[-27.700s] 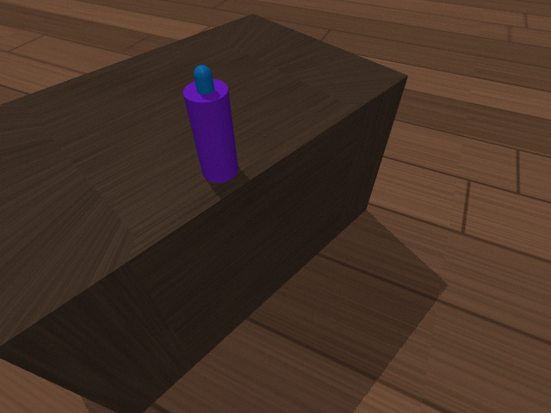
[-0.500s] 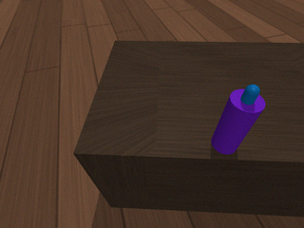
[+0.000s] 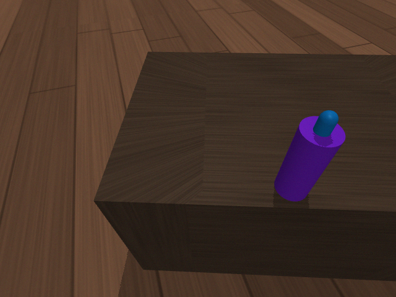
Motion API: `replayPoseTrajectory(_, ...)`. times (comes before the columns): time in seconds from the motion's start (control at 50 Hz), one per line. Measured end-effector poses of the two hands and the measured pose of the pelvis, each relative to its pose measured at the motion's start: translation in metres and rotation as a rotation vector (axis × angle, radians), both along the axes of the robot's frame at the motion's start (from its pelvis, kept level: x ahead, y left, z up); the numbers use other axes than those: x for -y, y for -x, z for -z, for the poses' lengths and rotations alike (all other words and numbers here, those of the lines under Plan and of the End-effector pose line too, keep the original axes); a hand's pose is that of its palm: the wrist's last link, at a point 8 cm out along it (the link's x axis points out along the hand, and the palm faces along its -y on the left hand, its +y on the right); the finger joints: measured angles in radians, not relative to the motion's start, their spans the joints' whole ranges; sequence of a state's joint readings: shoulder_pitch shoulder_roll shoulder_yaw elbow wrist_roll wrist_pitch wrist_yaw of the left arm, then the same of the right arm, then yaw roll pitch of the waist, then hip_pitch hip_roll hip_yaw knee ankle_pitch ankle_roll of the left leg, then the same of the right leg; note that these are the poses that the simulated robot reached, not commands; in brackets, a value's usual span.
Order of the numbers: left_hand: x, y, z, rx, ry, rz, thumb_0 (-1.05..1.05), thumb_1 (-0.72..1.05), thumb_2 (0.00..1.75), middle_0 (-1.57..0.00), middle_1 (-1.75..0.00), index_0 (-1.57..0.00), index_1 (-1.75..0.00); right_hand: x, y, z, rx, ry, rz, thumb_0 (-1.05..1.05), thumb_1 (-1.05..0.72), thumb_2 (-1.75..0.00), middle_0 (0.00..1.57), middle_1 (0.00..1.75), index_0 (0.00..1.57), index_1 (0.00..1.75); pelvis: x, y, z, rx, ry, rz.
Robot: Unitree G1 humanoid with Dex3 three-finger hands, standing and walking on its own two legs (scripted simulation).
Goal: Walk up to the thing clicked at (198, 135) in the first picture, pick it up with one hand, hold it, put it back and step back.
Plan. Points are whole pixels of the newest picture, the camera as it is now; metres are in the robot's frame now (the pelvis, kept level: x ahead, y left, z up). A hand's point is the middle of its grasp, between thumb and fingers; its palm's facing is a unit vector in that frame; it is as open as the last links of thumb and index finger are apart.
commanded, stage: stand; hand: right
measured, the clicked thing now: (307, 156) +0.39 -0.22 +0.05
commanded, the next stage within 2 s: step back in 0.80 s
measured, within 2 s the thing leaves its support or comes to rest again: neither
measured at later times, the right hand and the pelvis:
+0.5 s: hand out of the picture +0.07 -0.25 -0.16, palm faces -0.03 +0.94 -0.34, open 7.4 cm; pelvis +0.00 +0.00 +0.00, yaw +0 degrees
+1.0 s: hand out of the picture +0.07 -0.27 -0.17, palm faces -0.01 +0.93 -0.37, open 7.4 cm; pelvis -0.03 +0.00 -0.02, yaw +0 degrees
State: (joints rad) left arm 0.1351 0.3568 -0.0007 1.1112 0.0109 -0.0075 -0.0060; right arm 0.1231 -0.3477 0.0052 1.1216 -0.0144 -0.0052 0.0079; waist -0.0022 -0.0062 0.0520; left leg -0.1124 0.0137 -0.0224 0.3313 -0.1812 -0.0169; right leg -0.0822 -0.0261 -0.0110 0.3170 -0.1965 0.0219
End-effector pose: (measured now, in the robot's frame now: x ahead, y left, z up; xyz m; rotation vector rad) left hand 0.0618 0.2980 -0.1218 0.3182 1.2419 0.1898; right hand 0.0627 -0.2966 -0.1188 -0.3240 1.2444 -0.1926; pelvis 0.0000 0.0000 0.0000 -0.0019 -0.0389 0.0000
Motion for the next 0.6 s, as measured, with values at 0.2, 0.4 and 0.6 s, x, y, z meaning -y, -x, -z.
replayPoseTrajectory(0.2, -0.0004, -0.0012, -0.0008, 0.004, -0.001, -0.003, 0.01, 0.91, 0.90, -0.21, -0.30, -0.21, -0.30, -0.0009, -0.0026, 0.0002, 0.007, -0.001, -0.002, 0.01, -0.90, -0.90, 0.21, 0.30, 0.21, 0.30, -0.0004, -0.0010, -0.0001, 0.002, -0.001, 0.000)
replayPoseTrajectory(0.4, 0.0001, -0.0005, -0.0016, 0.006, -0.002, -0.004, 0.01, 0.91, 0.90, -0.21, -0.30, -0.21, -0.30, -0.0004, -0.0044, 0.0003, 0.014, -0.003, -0.005, 0.01, -0.90, -0.90, 0.21, 0.30, 0.21, 0.30, 0.0004, -0.0003, 0.0000, 0.002, -0.002, 0.000)
replayPoseTrajectory(0.6, 0.0014, 0.0027, -0.0012, -0.006, -0.003, -0.005, 0.01, 0.91, 0.90, -0.21, -0.30, -0.21, -0.30, 0.0017, -0.0024, 0.0011, 0.004, -0.004, 0.000, 0.01, -0.90, -0.90, 0.21, 0.30, 0.21, 0.30, 0.0017, -0.0008, -0.0001, 0.000, -0.001, 0.001)
